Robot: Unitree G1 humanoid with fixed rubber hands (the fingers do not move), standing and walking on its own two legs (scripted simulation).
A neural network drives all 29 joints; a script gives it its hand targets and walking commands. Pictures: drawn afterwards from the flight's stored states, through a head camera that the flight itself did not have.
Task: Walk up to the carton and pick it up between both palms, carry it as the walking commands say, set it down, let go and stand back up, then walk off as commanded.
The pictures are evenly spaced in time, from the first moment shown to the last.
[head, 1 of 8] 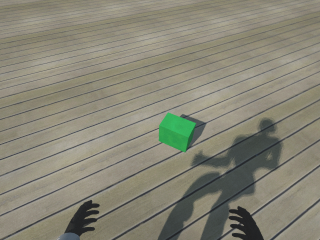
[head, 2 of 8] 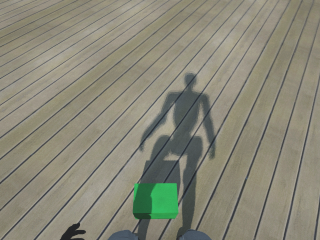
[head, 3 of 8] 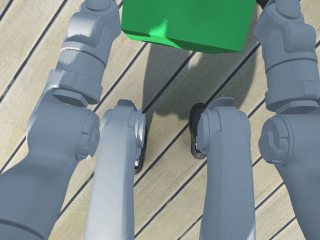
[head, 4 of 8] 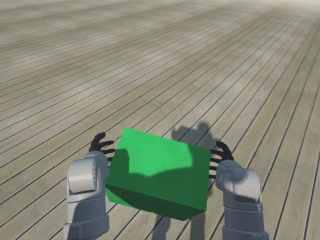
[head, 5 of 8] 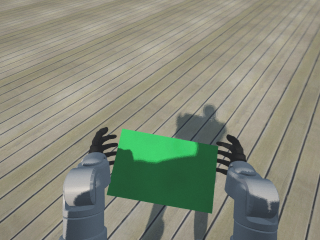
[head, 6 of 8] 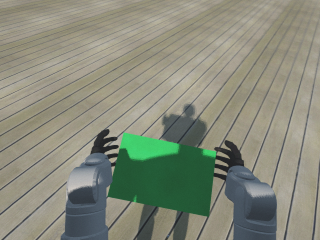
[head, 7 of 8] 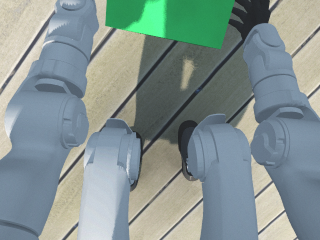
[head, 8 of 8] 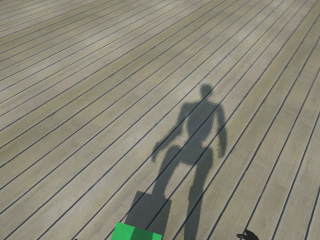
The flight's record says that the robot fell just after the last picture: no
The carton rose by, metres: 0.68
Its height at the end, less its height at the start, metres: +0.00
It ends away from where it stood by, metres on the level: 5.91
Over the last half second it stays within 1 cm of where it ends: no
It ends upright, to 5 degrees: yes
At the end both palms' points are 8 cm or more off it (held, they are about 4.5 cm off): yes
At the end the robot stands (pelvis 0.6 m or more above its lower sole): yes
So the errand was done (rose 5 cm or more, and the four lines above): no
